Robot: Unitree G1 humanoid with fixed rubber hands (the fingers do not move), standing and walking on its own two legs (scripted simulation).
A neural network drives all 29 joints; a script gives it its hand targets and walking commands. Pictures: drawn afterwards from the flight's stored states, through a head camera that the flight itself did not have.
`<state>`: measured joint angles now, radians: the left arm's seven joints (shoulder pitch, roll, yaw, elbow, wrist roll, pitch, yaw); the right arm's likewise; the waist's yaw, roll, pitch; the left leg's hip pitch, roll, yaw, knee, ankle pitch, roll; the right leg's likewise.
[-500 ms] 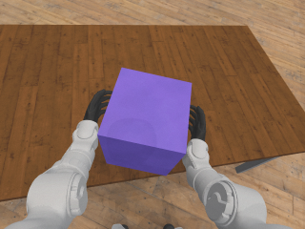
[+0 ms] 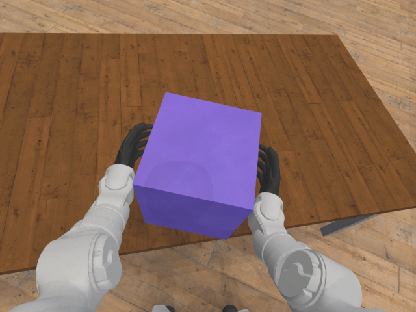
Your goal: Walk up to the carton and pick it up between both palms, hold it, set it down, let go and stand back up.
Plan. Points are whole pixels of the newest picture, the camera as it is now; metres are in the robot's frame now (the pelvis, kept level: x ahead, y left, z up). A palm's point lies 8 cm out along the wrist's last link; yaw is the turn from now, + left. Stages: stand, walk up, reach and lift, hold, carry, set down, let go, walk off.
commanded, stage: reach and lift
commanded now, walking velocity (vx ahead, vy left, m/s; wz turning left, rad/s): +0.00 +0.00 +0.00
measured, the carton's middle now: (198, 172) +0.42 -0.01 -0.06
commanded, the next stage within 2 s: none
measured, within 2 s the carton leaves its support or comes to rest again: leaves its support in 1.28 s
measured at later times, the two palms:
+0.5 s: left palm (127, 160) +0.44 +0.14 -0.02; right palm (268, 188) +0.36 -0.15 -0.02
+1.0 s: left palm (132, 162) +0.43 +0.13 -0.01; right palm (274, 194) +0.35 -0.15 -0.02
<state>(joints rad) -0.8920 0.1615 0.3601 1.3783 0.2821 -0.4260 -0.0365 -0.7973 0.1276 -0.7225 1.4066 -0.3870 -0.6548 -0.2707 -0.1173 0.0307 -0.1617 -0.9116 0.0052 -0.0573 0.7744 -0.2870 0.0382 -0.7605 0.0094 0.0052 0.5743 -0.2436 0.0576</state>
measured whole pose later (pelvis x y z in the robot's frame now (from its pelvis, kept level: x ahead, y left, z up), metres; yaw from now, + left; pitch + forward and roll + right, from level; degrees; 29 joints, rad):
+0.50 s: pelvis +0.00 +0.00 +0.00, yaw +0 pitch +24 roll -6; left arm -0.89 0.16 0.41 1.40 0.33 -0.46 -0.04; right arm -0.77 0.17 -0.83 1.33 -0.47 -0.66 -0.24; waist -0.12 0.03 -0.16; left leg -0.91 0.01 -0.06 0.77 -0.29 0.04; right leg -0.76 0.01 0.00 0.57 -0.24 0.06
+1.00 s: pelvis -0.01 +0.00 +0.00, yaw +0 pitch +24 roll -6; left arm -0.89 0.15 0.30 1.40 0.33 -0.49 0.02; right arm -0.73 0.16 -0.79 1.31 -0.46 -0.69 -0.24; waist -0.12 0.03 -0.16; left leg -0.91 0.01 -0.06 0.77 -0.28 0.04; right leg -0.76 0.01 0.00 0.57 -0.23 0.06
